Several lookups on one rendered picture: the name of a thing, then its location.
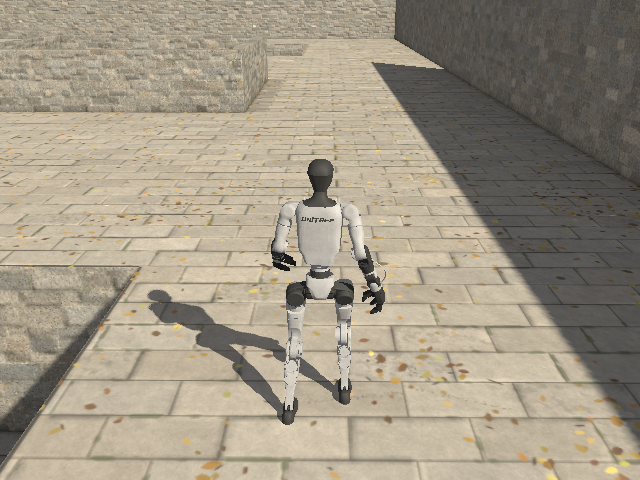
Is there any robot right shin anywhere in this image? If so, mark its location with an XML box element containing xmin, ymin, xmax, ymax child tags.
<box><xmin>337</xmin><ymin>326</ymin><xmax>351</xmax><ymax>390</ymax></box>

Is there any right robot upper arm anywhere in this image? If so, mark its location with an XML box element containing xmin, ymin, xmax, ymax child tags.
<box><xmin>340</xmin><ymin>203</ymin><xmax>367</xmax><ymax>261</ymax></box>

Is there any right robot hand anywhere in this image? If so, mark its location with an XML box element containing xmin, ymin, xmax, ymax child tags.
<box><xmin>362</xmin><ymin>287</ymin><xmax>385</xmax><ymax>314</ymax></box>

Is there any right robot forearm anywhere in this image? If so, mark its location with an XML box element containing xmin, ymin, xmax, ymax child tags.
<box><xmin>358</xmin><ymin>245</ymin><xmax>382</xmax><ymax>292</ymax></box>

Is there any left robot thigh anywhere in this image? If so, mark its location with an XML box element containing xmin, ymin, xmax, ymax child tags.
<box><xmin>286</xmin><ymin>281</ymin><xmax>306</xmax><ymax>359</ymax></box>

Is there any left robot hand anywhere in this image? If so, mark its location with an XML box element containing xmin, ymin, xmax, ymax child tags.
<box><xmin>272</xmin><ymin>253</ymin><xmax>296</xmax><ymax>271</ymax></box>

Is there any left robot forearm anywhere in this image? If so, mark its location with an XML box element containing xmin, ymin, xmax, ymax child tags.
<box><xmin>271</xmin><ymin>238</ymin><xmax>284</xmax><ymax>263</ymax></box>

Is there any left robot upper arm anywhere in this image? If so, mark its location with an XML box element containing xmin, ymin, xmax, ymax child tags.
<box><xmin>272</xmin><ymin>201</ymin><xmax>300</xmax><ymax>253</ymax></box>

